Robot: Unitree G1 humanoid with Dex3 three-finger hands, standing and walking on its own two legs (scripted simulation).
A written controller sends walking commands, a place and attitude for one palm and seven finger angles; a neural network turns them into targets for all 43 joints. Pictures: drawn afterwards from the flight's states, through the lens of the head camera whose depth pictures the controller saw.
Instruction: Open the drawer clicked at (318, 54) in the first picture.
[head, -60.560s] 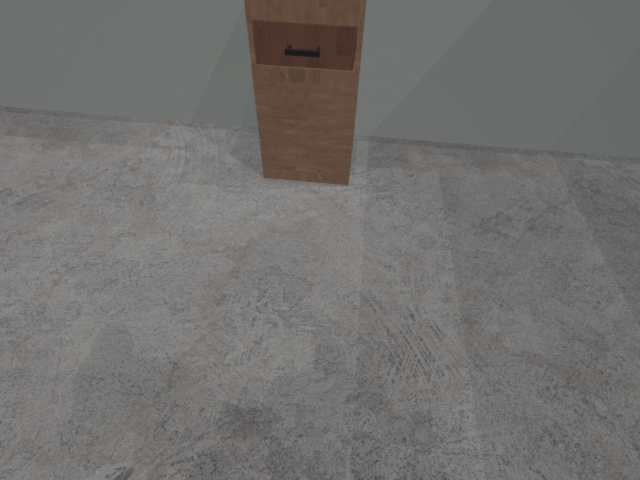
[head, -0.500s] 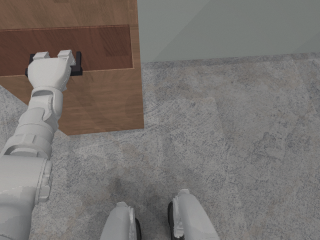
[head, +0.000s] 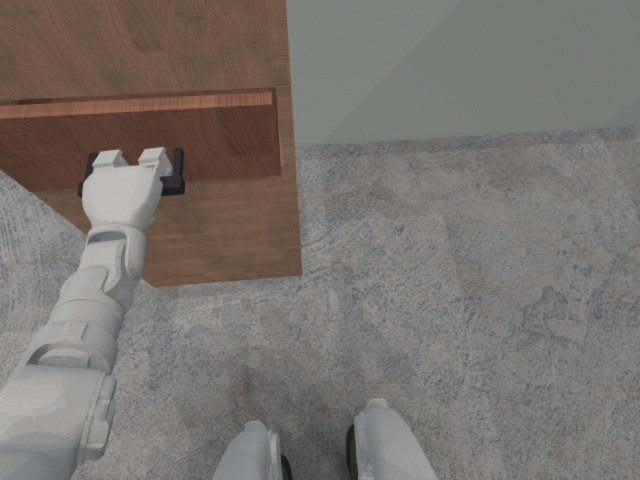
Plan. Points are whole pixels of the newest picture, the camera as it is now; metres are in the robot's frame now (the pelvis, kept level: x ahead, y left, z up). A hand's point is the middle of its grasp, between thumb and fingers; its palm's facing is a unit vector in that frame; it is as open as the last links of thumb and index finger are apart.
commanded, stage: pull the drawer open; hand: left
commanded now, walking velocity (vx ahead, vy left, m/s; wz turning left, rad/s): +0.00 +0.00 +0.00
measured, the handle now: (134, 174) +0.51 +0.23 -0.02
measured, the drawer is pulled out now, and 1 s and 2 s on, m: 0.02 0.15 0.27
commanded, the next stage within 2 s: none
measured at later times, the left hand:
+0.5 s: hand (139, 264) +0.39 +0.22 -0.04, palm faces -0.05 -0.06 -1.00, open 5.2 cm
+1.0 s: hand (134, 308) +0.34 +0.22 -0.04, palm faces -0.05 -0.04 -1.00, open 5.2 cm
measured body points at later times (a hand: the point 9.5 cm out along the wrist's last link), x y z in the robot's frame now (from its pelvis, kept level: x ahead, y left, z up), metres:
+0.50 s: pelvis +0.02 +0.00 +0.02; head +0.14 +0.00 +0.45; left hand +0.39 +0.22 +0.01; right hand +0.11 -0.26 -0.12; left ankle -0.03 +0.09 -0.64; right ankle +0.03 -0.12 -0.64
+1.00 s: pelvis +0.00 -0.01 +0.02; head +0.10 -0.02 +0.45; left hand +0.33 +0.22 +0.01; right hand +0.11 -0.27 -0.12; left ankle -0.03 +0.09 -0.64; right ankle +0.03 -0.12 -0.64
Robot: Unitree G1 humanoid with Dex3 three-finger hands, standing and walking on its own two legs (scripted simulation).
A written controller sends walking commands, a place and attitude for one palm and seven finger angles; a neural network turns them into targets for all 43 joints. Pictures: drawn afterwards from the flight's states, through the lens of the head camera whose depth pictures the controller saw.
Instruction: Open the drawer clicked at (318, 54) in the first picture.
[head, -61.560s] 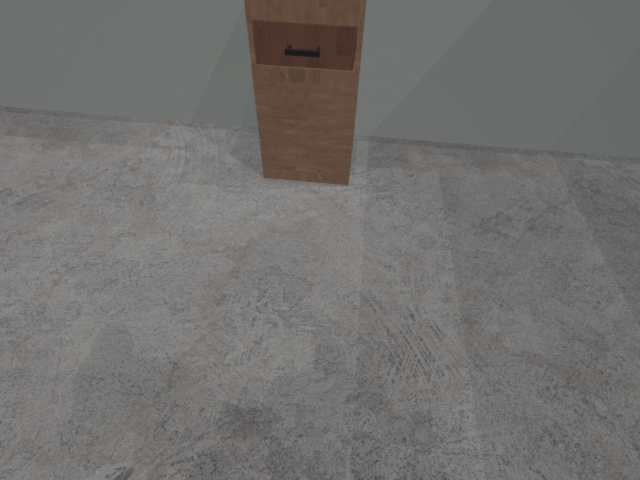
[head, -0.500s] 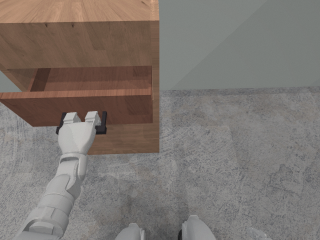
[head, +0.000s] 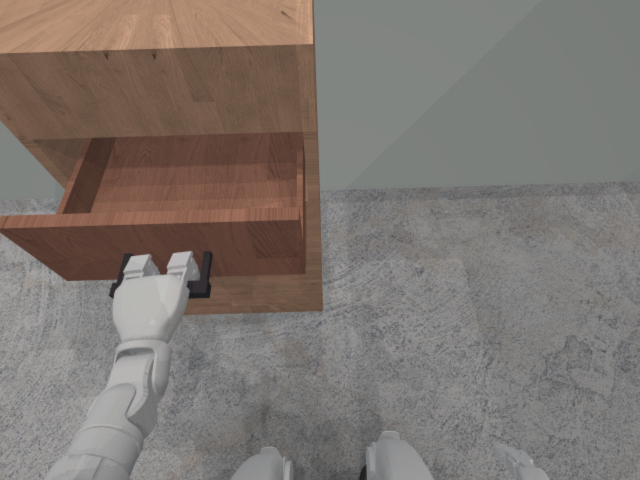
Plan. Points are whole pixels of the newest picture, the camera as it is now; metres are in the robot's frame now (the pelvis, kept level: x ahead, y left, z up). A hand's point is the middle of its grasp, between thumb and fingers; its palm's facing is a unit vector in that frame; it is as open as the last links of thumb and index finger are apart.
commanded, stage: pull the drawer open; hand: left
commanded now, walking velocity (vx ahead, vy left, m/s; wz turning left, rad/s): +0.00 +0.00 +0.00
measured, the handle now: (164, 275) +0.39 +0.23 -0.03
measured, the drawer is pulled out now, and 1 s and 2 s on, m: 0.15 0.27 0.30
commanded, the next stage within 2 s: open the thumb to release the handle in 1.64 s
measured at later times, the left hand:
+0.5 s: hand (160, 362) +0.27 +0.22 -0.06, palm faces -0.03 -0.05 -1.00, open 5.2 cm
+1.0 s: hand (152, 404) +0.22 +0.22 -0.06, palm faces -0.05 -0.06 -1.00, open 5.3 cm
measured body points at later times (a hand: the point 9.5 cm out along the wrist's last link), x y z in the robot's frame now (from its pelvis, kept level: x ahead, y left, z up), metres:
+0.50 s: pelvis +0.00 -0.01 +0.00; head +0.09 -0.02 +0.44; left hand +0.27 +0.22 +0.00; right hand +0.16 -0.26 -0.13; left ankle -0.03 +0.10 -0.66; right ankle +0.03 -0.11 -0.66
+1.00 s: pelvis +0.01 -0.01 -0.01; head +0.09 -0.03 +0.43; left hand +0.22 +0.22 +0.00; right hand +0.19 -0.25 -0.12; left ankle -0.03 +0.10 -0.66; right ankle +0.03 -0.11 -0.66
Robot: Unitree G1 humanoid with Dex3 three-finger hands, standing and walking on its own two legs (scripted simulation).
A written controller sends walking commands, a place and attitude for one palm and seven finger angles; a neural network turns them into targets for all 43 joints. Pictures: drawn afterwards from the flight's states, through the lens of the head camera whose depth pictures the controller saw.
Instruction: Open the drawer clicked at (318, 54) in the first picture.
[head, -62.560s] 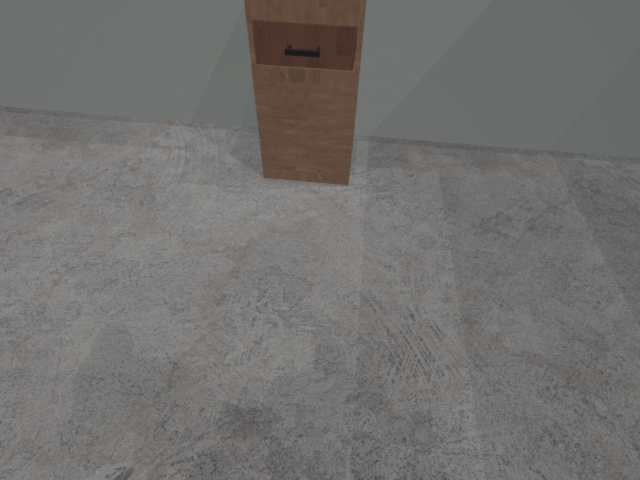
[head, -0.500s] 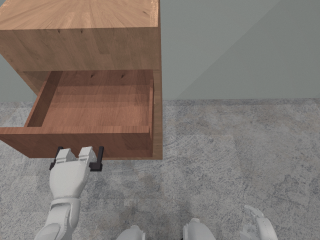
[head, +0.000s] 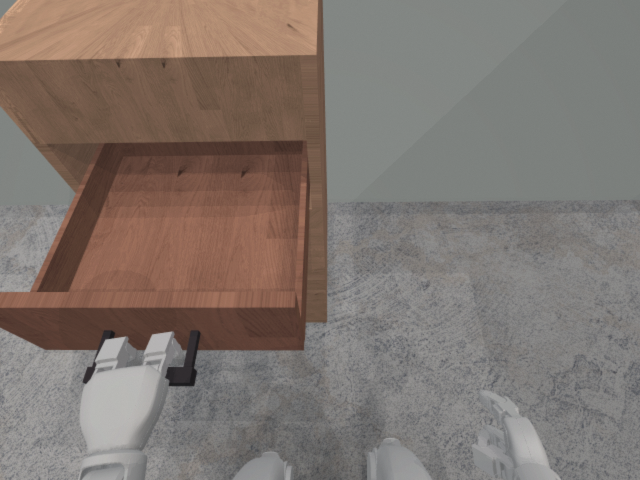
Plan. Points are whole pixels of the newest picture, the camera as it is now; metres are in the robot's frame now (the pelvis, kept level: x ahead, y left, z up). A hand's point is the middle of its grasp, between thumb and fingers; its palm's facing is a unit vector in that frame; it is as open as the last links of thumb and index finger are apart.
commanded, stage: pull the drawer open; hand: left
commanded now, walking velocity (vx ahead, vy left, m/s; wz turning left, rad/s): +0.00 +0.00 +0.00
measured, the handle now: (145, 358) +0.27 +0.24 -0.03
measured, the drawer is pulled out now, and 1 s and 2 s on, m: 0.27 0.30 0.30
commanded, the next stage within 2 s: open the thumb to release the handle in 0.64 s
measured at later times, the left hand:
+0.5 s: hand (137, 444) +0.17 +0.23 -0.05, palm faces -0.05 -0.07 -1.00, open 5.4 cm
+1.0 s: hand (133, 438) +0.18 +0.24 -0.05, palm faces -0.02 -0.05 -1.00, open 7.1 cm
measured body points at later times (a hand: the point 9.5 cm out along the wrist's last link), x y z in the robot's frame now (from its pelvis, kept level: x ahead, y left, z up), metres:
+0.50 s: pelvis -0.01 -0.01 -0.01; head +0.07 -0.03 +0.43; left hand +0.17 +0.23 +0.01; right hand +0.20 -0.23 -0.12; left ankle -0.03 +0.11 -0.65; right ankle +0.02 -0.10 -0.65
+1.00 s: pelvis -0.02 -0.01 -0.02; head +0.07 -0.03 +0.43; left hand +0.17 +0.24 +0.01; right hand +0.19 -0.24 -0.14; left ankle -0.03 +0.11 -0.65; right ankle +0.02 -0.10 -0.65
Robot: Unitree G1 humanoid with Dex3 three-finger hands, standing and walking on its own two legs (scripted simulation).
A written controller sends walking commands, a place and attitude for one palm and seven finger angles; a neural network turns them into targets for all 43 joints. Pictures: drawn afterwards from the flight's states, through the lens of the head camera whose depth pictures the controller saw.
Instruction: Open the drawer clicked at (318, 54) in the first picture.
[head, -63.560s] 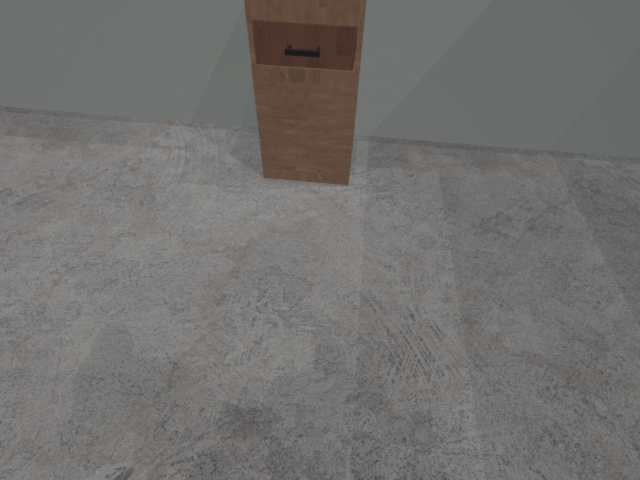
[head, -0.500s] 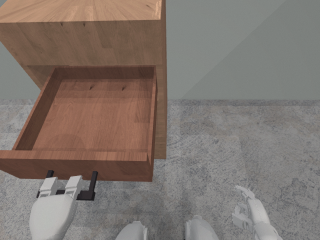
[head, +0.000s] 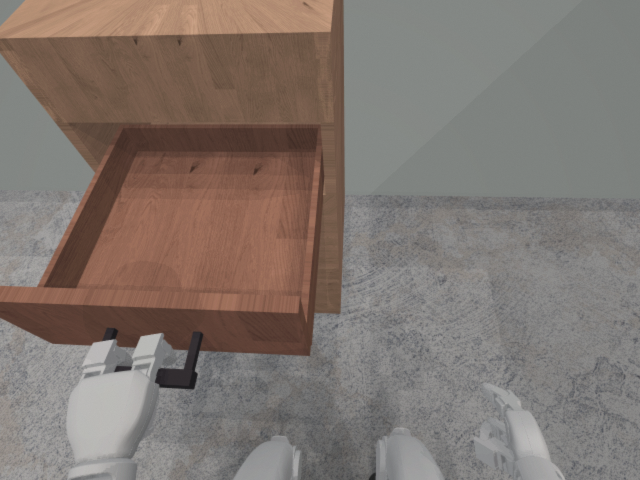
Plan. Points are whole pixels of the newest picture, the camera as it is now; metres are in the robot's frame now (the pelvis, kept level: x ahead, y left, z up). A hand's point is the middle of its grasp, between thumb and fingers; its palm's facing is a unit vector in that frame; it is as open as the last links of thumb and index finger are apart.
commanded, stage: open the thumb to release the handle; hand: left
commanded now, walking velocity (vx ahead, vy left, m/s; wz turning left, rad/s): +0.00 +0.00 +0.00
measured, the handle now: (146, 358) +0.26 +0.24 -0.01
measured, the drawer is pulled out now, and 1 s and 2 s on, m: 0.30 0.30 0.30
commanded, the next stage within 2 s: lift the hand off the handle in 0.24 s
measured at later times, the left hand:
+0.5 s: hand (140, 413) +0.20 +0.24 -0.03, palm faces -0.03 -0.06 -1.00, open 13.7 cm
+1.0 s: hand (138, 396) +0.21 +0.23 +0.00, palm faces -0.02 -0.07 -1.00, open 13.8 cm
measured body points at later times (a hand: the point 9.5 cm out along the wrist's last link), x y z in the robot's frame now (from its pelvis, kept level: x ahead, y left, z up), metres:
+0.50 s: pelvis -0.01 +0.00 +0.00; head +0.07 -0.02 +0.44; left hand +0.19 +0.24 +0.02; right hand +0.19 -0.24 -0.12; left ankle -0.01 +0.12 -0.64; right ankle +0.04 -0.09 -0.64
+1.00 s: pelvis +0.00 +0.00 +0.02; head +0.07 -0.02 +0.47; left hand +0.21 +0.24 +0.05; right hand +0.19 -0.23 -0.09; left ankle -0.01 +0.12 -0.64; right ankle +0.04 -0.09 -0.64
